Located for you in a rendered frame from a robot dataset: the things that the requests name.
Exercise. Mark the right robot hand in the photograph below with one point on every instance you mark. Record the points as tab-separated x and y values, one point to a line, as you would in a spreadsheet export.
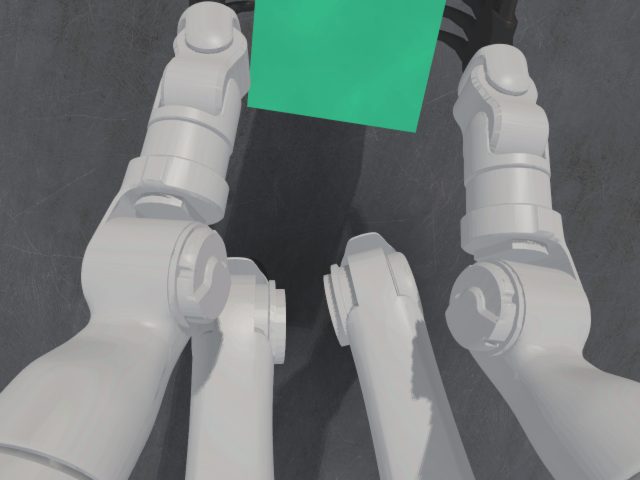
496	24

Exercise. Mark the left robot forearm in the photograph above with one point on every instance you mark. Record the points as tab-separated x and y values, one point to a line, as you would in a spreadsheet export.
180	174

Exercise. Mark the robot left upper arm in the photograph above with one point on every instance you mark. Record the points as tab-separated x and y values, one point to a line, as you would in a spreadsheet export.
85	410

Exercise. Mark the right robot forearm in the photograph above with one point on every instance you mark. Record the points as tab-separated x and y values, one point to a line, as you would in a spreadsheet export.
509	212

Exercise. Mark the carton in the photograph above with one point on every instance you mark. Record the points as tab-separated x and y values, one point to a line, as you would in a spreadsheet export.
358	61

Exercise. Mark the robot left foot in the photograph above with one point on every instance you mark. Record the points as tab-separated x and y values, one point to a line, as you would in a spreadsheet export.
260	266

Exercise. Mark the robot right upper arm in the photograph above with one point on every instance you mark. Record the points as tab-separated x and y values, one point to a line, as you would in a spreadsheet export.
526	327

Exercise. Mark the robot right shin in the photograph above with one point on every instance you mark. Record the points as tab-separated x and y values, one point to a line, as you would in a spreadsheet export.
400	270

